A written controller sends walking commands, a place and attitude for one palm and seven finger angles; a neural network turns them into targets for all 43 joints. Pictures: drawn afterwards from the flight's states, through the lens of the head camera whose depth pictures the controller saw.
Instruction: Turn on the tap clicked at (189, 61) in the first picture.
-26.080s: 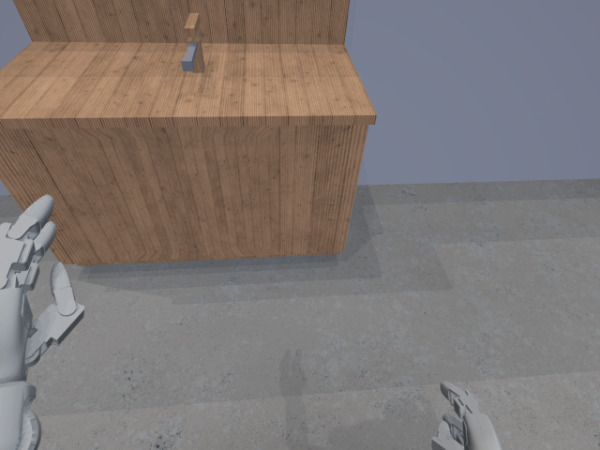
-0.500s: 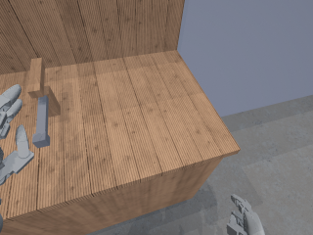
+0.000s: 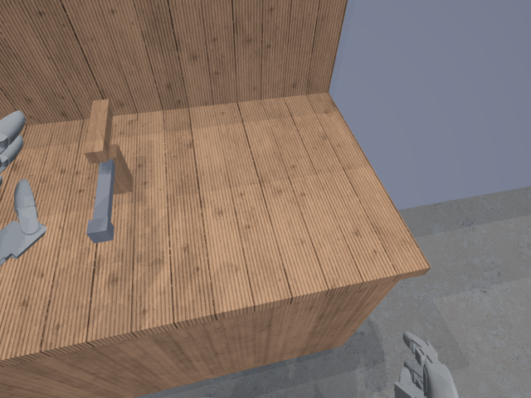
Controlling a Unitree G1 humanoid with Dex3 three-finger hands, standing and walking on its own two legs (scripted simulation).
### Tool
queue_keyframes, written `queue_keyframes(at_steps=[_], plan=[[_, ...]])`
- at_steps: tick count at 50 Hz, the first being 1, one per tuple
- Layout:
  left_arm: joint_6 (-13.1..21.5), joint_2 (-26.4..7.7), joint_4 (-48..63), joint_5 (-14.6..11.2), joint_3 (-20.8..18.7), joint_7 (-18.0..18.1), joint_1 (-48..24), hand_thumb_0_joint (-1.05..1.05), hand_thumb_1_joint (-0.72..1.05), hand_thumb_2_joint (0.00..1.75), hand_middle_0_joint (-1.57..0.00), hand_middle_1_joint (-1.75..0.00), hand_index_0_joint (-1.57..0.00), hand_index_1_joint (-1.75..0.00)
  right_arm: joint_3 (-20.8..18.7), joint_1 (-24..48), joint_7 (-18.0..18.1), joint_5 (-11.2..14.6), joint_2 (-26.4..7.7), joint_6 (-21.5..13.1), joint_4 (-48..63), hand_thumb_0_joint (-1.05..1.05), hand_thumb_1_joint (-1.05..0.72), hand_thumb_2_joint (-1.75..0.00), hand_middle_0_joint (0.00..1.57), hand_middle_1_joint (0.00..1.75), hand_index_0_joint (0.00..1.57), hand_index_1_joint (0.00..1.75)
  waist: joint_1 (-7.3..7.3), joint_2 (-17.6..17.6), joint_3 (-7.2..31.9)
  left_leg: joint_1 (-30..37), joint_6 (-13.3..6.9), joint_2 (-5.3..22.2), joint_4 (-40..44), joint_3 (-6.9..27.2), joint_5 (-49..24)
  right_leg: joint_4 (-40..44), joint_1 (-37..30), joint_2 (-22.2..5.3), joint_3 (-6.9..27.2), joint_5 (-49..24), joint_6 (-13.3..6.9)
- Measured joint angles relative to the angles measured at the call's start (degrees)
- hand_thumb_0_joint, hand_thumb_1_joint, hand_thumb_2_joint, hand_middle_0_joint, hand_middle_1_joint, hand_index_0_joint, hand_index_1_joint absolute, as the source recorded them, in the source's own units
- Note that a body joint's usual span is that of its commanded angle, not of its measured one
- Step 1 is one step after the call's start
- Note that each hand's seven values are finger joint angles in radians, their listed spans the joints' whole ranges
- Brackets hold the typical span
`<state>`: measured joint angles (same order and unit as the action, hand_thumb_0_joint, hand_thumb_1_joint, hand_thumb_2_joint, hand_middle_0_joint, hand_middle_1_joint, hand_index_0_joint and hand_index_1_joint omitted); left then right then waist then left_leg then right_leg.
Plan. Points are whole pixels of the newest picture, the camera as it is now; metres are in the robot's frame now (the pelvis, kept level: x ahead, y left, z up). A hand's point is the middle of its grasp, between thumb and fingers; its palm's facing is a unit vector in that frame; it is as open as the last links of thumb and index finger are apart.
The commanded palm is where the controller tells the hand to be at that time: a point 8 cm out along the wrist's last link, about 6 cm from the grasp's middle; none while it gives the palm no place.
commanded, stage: come to a stop and stand still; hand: left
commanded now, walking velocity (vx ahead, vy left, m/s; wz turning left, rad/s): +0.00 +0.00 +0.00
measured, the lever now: (100, 230) +0.31 +0.29 +0.05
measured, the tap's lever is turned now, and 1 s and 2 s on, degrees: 0 0 0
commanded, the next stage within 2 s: look again from close up in 0.70 s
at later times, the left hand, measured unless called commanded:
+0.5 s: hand out of the picture +0.22 +0.34 +0.18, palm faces +0.41 -0.85 -0.34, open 7.4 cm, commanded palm +0.16 +0.37 +0.18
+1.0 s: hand out of the picture +0.21 +0.32 +0.16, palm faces +0.38 -0.85 -0.38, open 7.4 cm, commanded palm +0.15 +0.35 +0.18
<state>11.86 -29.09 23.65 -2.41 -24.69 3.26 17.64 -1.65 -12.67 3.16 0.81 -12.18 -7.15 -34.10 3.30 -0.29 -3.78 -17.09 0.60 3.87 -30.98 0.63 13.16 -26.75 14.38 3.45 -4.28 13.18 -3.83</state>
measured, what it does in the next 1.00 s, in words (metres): shifts its weight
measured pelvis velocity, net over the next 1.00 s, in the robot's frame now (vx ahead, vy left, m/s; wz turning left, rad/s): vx -0.01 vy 0.07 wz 0.00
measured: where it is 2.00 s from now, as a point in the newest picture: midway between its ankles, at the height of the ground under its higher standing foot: outside the picture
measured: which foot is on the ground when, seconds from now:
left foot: down 0.00-1.00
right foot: down 0.00-1.00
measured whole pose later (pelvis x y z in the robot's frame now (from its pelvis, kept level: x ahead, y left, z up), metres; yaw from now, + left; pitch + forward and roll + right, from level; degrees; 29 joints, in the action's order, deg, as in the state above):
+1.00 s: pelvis -0.01 +0.07 +0.01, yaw +0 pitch -1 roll -1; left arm 13.3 -20.3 25.2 -1.9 -20.3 5.9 24.9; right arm 0.6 -11.7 1.8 0.6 -11.5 -6.7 -33.4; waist 0.9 -0.6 -3.0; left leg -13.5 -2.9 -1.2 -26.3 -1.6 12.0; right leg -21.6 10.8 -1.6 -2.1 9.9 2.0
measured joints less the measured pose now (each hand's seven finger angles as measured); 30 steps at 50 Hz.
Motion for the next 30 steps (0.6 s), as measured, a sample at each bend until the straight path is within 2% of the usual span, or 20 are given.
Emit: queue_keyframes(at_steps=[2, 4, 8, 10, 13, 16, 19, 22, 26, 30], plan=[[1.4, -0.5, -4.7, -1.0, -2.6, 0.4, -3.0, 0.02, 0.89, 0.90, -0.22, -0.31, -0.22, -0.30, 0.7, 0.3, -0.9, 0.1, -0.3, -0.7, -0.1, 0.02, -0.91, -0.90, 0.20, 0.30, 0.20, 0.30, 0.42, -0.2, -0.3, 0.8, -0.2, -0.3, 1.6, -0.9, 0.0, 0.3, 0.4, -0.3, 1.0, -0.8, 0.5], [1.3, 2.0, -6.2, -2.0, -2.6, 1.2, -2.3, 0.02, 0.89, 0.90, -0.22, -0.31, -0.22, -0.30, 0.8, 0.6, -1.9, 0.2, -0.9, -1.5, 0.4, 0.02, -0.91, -0.90, 0.20, 0.30, 0.20, 0.30, -0.24, 0.2, -0.5, 1.5, 1.0, -0.9, 3.0, -2.0, 0.0, -0.3, 0.8, -1.1, 2.1, -0.9, 1.5], [0.6, 8.5, -3.0, -1.7, 3.9, 1.5, 4.0, 0.02, 0.90, 0.90, -0.21, -0.31, -0.21, -0.30, 0.8, 0.7, -2.9, 0.5, -1.1, -2.5, 0.5, 0.02, -0.91, -0.90, 0.20, 0.30, 0.20, 0.30, -1.37, 0.5, -0.7, 2.3, -0.9, -2.6, 3.1, -3.7, -0.3, -0.4, 0.4, -2.8, 3.8, -0.9, 3.5], [0.7, 9.8, -0.8, -1.1, 7.1, 0.8, 6.9, 0.02, 0.90, 0.90, -0.21, -0.31, -0.21, -0.30, 1.2, 0.3, -2.8, 0.3, -0.3, -2.6, 0.4, 0.02, -0.91, -0.90, 0.20, 0.30, 0.20, 0.30, -1.89, -0.3, -0.7, 2.5, -1.7, -3.3, 3.1, -3.8, -0.2, 0.0, 0.0, -3.4, 3.9, -1.0, 4.1], [1.2, 8.5, 1.6, -0.1, 7.9, 0.5, 8.3, 0.02, 0.89, 0.90, -0.22, -0.31, -0.21, -0.30, 2.4, -0.1, -2.2, -0.1, 1.4, -2.7, 0.4, 0.02, -0.91, -0.90, 0.20, 0.30, 0.20, 0.30, -2.05, -2.6, -1.2, 2.8, -2.5, -4.1, 3.6, -3.8, -0.4, 0.6, -0.5, -4.2, 3.9, -1.3, 4.7], [2.0, 5.6, 2.5, 0.0, 4.8, 1.1, 6.0, 0.02, 0.89, 0.90, -0.22, -0.31, -0.22, -0.30, 3.0, -0.4, -1.9, -0.2, 2.8, -3.0, 1.0, 0.02, -0.91, -0.90, 0.20, 0.30, 0.20, 0.30, -1.72, -4.3, -2.0, 2.5, -3.2, -5.0, 3.4, -3.3, -0.6, 0.5, -0.6, -5.1, 3.4, -1.3, 5.0], [2.7, 4.4, 3.0, -0.2, 1.3, 2.1, 3.1, 0.02, 0.89, 0.90, -0.22, -0.31, -0.22, -0.30, 3.5, 0.1, -2.2, -0.4, 3.4, -3.7, 1.0, 0.02, -0.90, -0.90, 0.20, 0.30, 0.20, 0.30, -1.28, -4.5, -2.4, 2.3, -3.8, -5.5, 2.8, -3.1, -0.3, 0.8, -1.0, -5.6, 3.1, -1.3, 5.4], [3.5, 5.3, 4.2, -0.4, 0.1, 2.8, 2.2, 0.02, 0.89, 0.90, -0.22, -0.31, -0.22, -0.30, 3.6, 0.8, -2.9, -0.5, 3.4, -4.2, 0.8, 0.02, -0.90, -0.90, 0.20, 0.30, 0.21, 0.30, -0.94, -3.9, -2.0, 2.5, -4.3, -5.9, 2.7, -3.3, -0.1, 1.3, -1.4, -6.0, 3.3, -1.5, 5.6], [3.5, 7.6, 4.6, 0.2, 2.6, 2.5, 3.6, 0.02, 0.90, 0.90, -0.21, -0.31, -0.21, -0.30, 3.5, 1.7, -3.6, -0.7, 3.3, -3.6, 0.9, 0.02, -0.90, -0.90, 0.20, 0.30, 0.21, 0.30, -0.88, -3.0, -1.0, 2.9, -4.9, -6.6, 3.1, -3.7, 0.0, 1.3, -1.6, -6.6, 3.7, -1.3, 5.3], [2.4, 8.4, 2.6, 0.6, 4.5, 2.1, 4.8, 0.02, 0.90, 0.90, -0.21, -0.31, -0.21, -0.30, 3.6, 2.5, -3.4, -0.7, 3.3, -2.2, 1.2, 0.02, -0.90, -0.90, 0.20, 0.30, 0.21, 0.30, -1.14, -2.5, -0.7, 3.2, -5.1, -6.9, 3.5, -3.8, -0.2, 1.6, -1.8, -6.9, 3.8, -1.3, 5.4]])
